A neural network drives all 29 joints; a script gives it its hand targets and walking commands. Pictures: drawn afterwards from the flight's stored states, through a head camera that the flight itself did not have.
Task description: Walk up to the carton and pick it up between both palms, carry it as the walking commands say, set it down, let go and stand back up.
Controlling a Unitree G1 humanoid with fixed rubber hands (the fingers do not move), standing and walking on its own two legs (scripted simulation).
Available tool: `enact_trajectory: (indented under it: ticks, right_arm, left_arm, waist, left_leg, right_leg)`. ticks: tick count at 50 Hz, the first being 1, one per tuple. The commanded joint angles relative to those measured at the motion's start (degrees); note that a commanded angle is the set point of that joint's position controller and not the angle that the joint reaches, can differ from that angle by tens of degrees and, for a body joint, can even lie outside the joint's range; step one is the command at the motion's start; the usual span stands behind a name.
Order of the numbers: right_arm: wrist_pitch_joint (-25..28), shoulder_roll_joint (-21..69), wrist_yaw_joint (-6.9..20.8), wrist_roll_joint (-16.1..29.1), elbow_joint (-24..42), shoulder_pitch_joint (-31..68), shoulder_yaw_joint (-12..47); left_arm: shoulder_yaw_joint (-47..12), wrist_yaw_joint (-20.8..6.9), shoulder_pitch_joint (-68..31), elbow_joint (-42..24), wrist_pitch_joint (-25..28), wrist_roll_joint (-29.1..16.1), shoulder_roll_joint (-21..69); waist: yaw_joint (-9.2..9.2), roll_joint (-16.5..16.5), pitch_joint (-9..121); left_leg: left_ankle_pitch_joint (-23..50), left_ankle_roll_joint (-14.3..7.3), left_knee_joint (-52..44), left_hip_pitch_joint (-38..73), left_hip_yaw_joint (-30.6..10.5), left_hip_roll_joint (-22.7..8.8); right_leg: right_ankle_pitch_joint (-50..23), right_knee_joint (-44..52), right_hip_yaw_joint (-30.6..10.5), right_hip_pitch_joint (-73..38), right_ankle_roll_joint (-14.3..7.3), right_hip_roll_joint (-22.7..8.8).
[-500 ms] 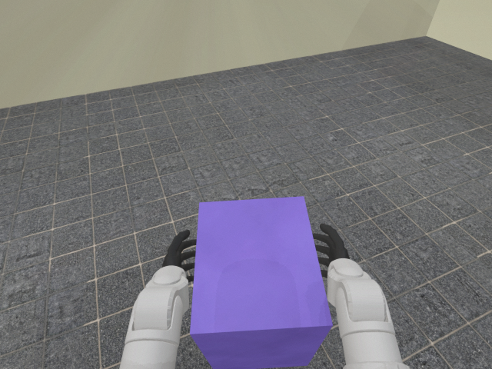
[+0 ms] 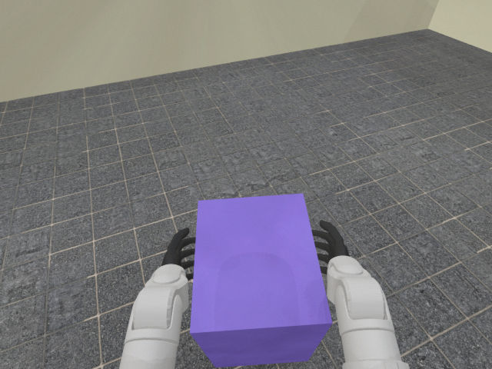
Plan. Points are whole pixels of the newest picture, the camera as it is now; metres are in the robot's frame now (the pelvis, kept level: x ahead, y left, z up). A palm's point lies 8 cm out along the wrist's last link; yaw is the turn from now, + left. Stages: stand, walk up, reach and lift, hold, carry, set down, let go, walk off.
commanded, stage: carry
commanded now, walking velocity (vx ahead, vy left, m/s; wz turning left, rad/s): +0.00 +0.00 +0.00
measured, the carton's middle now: (256, 286) +0.29 -0.01 -0.04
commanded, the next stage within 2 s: hold in 0.08 s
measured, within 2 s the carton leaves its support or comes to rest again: neither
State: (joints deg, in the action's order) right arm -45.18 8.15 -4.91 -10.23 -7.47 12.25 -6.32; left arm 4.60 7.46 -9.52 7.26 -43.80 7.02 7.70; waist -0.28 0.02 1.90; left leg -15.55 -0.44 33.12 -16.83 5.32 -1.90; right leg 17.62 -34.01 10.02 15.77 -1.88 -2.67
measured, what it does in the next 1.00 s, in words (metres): shifts its weight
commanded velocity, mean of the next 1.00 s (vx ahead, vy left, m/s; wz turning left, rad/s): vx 0.00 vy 0.00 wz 0.00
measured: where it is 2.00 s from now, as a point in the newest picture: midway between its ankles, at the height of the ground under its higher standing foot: outside the picture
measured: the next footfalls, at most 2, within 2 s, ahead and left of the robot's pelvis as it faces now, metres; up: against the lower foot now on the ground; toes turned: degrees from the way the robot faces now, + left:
none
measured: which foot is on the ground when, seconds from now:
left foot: down 0.00-1.00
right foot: down 0.00-1.00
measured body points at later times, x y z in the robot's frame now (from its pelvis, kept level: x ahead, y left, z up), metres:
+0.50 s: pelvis -0.05 +0.01 +0.00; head -0.08 -0.01 +0.45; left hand +0.25 +0.14 +0.04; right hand +0.26 -0.14 +0.04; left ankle +0.02 +0.12 -0.73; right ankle +0.01 -0.10 -0.73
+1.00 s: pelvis -0.06 +0.03 +0.00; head -0.11 +0.02 +0.45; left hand +0.26 +0.17 +0.04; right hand +0.28 -0.10 +0.05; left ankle +0.02 +0.11 -0.73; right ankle +0.01 -0.10 -0.73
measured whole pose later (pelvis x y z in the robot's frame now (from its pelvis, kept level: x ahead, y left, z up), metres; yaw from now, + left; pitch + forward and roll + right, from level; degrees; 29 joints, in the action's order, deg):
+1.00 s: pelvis -0.06 +0.03 +0.00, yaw +0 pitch -9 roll -1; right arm -37.7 9.1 -4.0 -16.4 -33.3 31.0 -19.8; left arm 18.8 6.3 -25.4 30.4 -36.8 10.1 9.0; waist -0.3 -2.8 -2.6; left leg -11.5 -1.7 32.2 -11.7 3.1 1.1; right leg 12.6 -31.5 0.8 10.4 -1.1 -0.6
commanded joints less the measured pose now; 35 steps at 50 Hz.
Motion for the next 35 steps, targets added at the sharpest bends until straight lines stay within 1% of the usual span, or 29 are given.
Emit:
enact_trajectory:
  ticks: [1,4,5,6,7,8,9,10,11,13,14,15,16,17,18,20,21,22,23,24,25,26,27,28,29,31,32,34,35]
  right_arm:
    - [4.2,50.9,12.0,11.6,5.9,30.5,30.4]
    - [4.6,51.8,11.9,12.1,6.2,32.5,32.1]
    - [4.6,53.7,12.4,12.5,3.9,21.4,30.5]
    - [5.4,54.6,12.5,14.1,8.7,23.5,32.4]
    - [6.1,54.7,12.9,14.7,6.8,22.4,33.4]
    - [6.1,55.5,13.2,13.8,6.9,24.3,33.8]
    - [6.0,57.4,13.1,15.0,8.4,25.4,36.2]
    - [5.8,56.1,13.2,14.6,7.2,22.6,34.1]
    - [6.1,56.1,13.2,14.7,7.6,22.9,34.6]
    - [6.1,57.5,12.9,14.6,10.9,22.7,36.4]
    - [6.0,57.6,13.3,14.7,7.0,22.0,34.6]
    - [5.5,55.7,13.1,13.6,5.7,22.2,32.6]
    - [6.4,54.0,12.9,13.7,10.2,25.6,34.0]
    - [6.0,56.7,13.6,14.5,6.4,25.3,34.5]
    - [5.5,57.6,13.6,14.2,7.1,27.2,34.7]
    - [5.2,55.6,13.7,12.1,2.8,29.0,31.7]
    - [5.2,55.2,13.7,12.8,5.3,34.2,32.4]
    - [5.1,54.2,13.8,12.2,1.3,35.9,30.3]
    - [4.3,56.2,14.1,11.0,-3.6,34.0,27.9]
    - [5.4,56.2,14.3,11.4,-2.0,39.4,28.3]
    - [5.2,57.2,14.9,11.7,-1.4,44.0,29.2]
    - [4.5,58.5,15.4,11.1,-7.1,45.3,27.0]
    - [5.0,59.0,15.6,10.9,-7.3,45.9,26.5]
    - [5.4,60.3,16.2,11.4,-9.5,48.0,27.0]
    - [5.8,60.7,16.1,10.5,-12.4,48.9,25.2]
    - [5.5,63.8,17.4,11.4,-16.6,54.9,25.3]
    - [7.1,60.6,18.1,11.1,-19.1,60.1,23.3]
    - [7.5,60.1,18.5,9.6,-24.3,58.7,19.5]
    - [8.3,60.2,19.4,10.0,-25.9,61.7,19.3]
  left_arm:
    - [-31.0,-14.9,-37.4,-12.0,3.7,-10.3,49.3]
    - [-30.5,-15.1,-39.3,-12.7,4.8,-10.8,49.1]
    - [-29.8,-15.1,-30.9,-11.0,4.7,-9.8,50.0]
    - [-31.8,-15.1,-29.9,-12.9,4.8,-11.6,52.1]
    - [-33.5,-15.2,-30.2,-13.5,5.3,-10.7,51.4]
    - [-32.7,-15.2,-32.0,-14.1,6.0,-10.6,51.1]
    - [-32.0,-16.1,-29.8,-12.1,5.5,-10.5,51.2]
    - [-33.5,-16.3,-32.1,-12.3,5.2,-10.9,52.0]
    - [-32.4,-16.5,-28.1,-10.6,5.2,-10.3,52.9]
    - [-33.5,-17.5,-28.4,-12.2,5.9,-12.5,52.5]
    - [-33.7,-17.0,-31.2,-13.0,5.9,-11.2,52.2]
    - [-33.1,-17.3,-31.3,-9.9,5.5,-11.6,52.2]
    - [-33.9,-17.5,-32.0,-10.8,5.9,-12.8,53.6]
    - [-32.0,-17.5,-33.4,-11.0,6.2,-10.5,51.7]
    - [-32.5,-17.7,-33.7,-11.8,5.8,-11.9,54.2]
    - [-30.8,-17.6,-38.7,-8.1,5.7,-10.9,52.9]
    - [-29.5,-18.1,-40.8,-5.4,6.2,-12.6,53.7]
    - [-27.4,-17.8,-42.5,-0.4,5.7,-10.4,53.2]
    - [-26.0,-18.2,-45.1,0.0,6.4,-9.7,52.1]
    - [-26.8,-18.9,-49.3,-0.6,6.9,-11.0,54.4]
    - [-25.9,-19.4,-52.7,1.3,7.2,-12.3,56.1]
    - [-22.1,-19.3,-52.9,6.2,7.0,-9.4,55.3]
    - [-22.6,-20.2,-52.8,8.4,7.5,-10.1,57.6]
    - [-20.5,-19.9,-55.3,8.0,8.6,-9.6,56.4]
    - [-19.6,-20.6,-56.1,11.6,8.7,-9.3,57.1]
    - [-16.6,-20.5,-63.1,11.1,9.8,-9.2,56.3]
    - [-13.8,-20.0,-62.5,17.6,9.1,-6.9,57.1]
    - [-13.9,-20.2,-64.9,18.3,9.5,-6.1,58.4]
    - [-12.7,-19.8,-68.7,16.4,9.6,-6.2,57.8]
  waist:
    - [-0.38,-1.8,20.5]
    - [-0.65,4.9,19.0]
    - [0.15,-3.3,14.2]
    - [-1.57,0.7,18.3]
    - [-1.53,-5.0,19.7]
    - [-0.90,0.4,22.0]
    - [0.76,0.1,21.3]
    - [-1.29,-1.1,19.0]
    - [-0.76,-0.9,20.2]
    - [-1.67,5.0,22.7]
    - [-1.40,-1.2,21.3]
    - [-3.81,3.3,17.8]
    - [-2.94,1.3,23.9]
    - [0.78,-2.9,17.9]
    - [-1.16,0.4,21.0]
    - [-1.35,-1.7,16.7]
    - [-1.63,5.6,17.9]
    - [-1.10,0.5,14.3]
    - [-0.41,1.0,9.5]
    - [-0.80,-2.4,11.5]
    - [-0.68,1.2,12.9]
    - [2.37,-1.1,11.4]
    - [0.63,-1.5,13.6]
    - [2.23,3.0,13.2]
    - [2.21,1.1,13.9]
    - [4.13,5.1,12.3]
    - [4.18,1.9,10.0]
    - [2.48,-1.9,9.7]
    - [4.38,-3.0,12.3]
  left_leg:
    - [12.6,-1.4,-3.3,2.2,-6.5,-7.6]
    - [6.3,-0.2,-1.5,2.2,-3.5,-5.2]
    - [19.0,-0.9,-5.4,10.3,-11.9,5.8]
    - [28.6,-0.9,-5.2,13.7,-12.4,5.3]
    - [28.7,-0.5,-5.5,13.2,-12.3,6.0]
    - [28.5,-0.7,-6.3,14.6,-13.8,5.7]
    - [25.6,-1.4,-6.0,14.4,-12.5,6.2]
    - [26.4,-0.5,-6.9,14.4,-12.6,6.0]
    - [26.7,-0.5,-7.2,15.5,-13.1,5.9]
    - [27.0,-1.2,-8.1,14.7,-13.4,5.9]
    - [26.0,-0.5,-7.9,16.9,-12.9,6.0]
    - [23.9,-0.7,-8.4,15.6,-13.4,5.3]
    - [21.8,-0.7,-9.1,16.5,-13.3,5.7]
    - [17.8,-0.8,-9.5,12.7,-12.0,5.9]
    - [19.5,-1.1,-9.3,15.2,-12.6,5.5]
    - [10.4,-1.4,-9.2,12.6,-12.5,5.7]
    - [6.8,-2.1,-9.6,11.0,-12.8,4.5]
    - [1.1,-1.8,-9.2,9.6,-12.3,4.8]
    - [-0.9,-2.0,-9.1,7.8,-11.9,4.6]
    - [-2.7,-1.6,-8.8,7.3,-11.7,4.2]
    - [-4.0,-1.9,-8.5,7.5,-11.1,4.0]
    - [-5.8,-2.3,-8.6,4.5,-11.1,3.8]
    - [-6.3,-1.9,-8.1,5.6,-10.9,4.4]
    - [-5.6,-2.1,-7.2,5.7,-11.0,4.3]
    - [-5.3,-1.8,-6.4,8.0,-10.6,4.8]
    - [-6.9,-2.2,-5.9,6.0,-9.9,4.3]
    - [-10.7,-2.5,-6.3,5.2,-11.0,4.5]
    - [-13.0,-2.2,-8.4,4.5,-12.8,3.0]
    - [-13.6,-1.6,-7.9,4.2,-12.4,3.4]
  right_leg:
    - [-11.0,6.7,-10.1,-2.6,-1.1,-6.3]
    - [-19.6,8.9,-12.3,-1.9,-1.1,-8.6]
    - [-30.8,6.0,-15.6,-10.1,2.5,3.3]
    - [-38.0,4.7,-16.1,-13.4,2.6,4.6]
    - [-42.1,5.0,-18.1,-16.6,2.9,3.9]
    - [-37.4,5.3,-16.5,-15.4,2.8,4.6]
    - [-40.2,5.1,-18.6,-16.5,3.9,3.6]
    - [-38.2,5.9,-17.1,-15.7,3.5,4.4]
    - [-39.6,5.9,-18.0,-16.8,3.7,3.9]
    - [-44.7,5.4,-17.3,-19.0,4.7,4.2]
    - [-38.3,6.4,-17.5,-15.4,4.0,3.9]
    - [-35.1,7.1,-16.7,-14.6,4.1,4.6]
    - [-34.3,6.6,-16.6,-17.1,3.8,4.3]
    - [-29.5,7.9,-17.2,-15.1,3.6,3.6]
    - [-30.9,7.0,-16.5,-14.7,3.5,4.3]
    - [-19.9,8.2,-16.4,-12.5,2.1,3.9]
    - [-14.2,7.9,-14.1,-12.2,2.2,5.1]
    - [-7.6,8.9,-16.1,-11.3,1.8,3.6]
    - [-3.6,9.2,-16.0,-9.2,1.9,3.3]
    - [0.9,9.3,-16.1,-9.1,1.1,3.7]
    - [3.7,9.6,-15.3,-9.5,1.6,4.3]
    - [6.6,9.1,-16.0,-11.8,1.5,3.9]
    - [7.6,9.3,-16.5,-12.5,1.5,3.8]
    - [9.1,10.1,-16.4,-11.4,2.1,3.5]
    - [10.8,10.6,-16.8,-10.1,0.9,2.9]
    - [15.2,11.1,-17.3,-9.4,1.9,3.1]
    - [18.0,10.5,-17.6,-8.5,0.7,2.8]
    - [16.0,9.2,-17.0,-8.9,1.2,3.6]
    - [17.1,8.7,-17.6,-10.1,0.5,3.5]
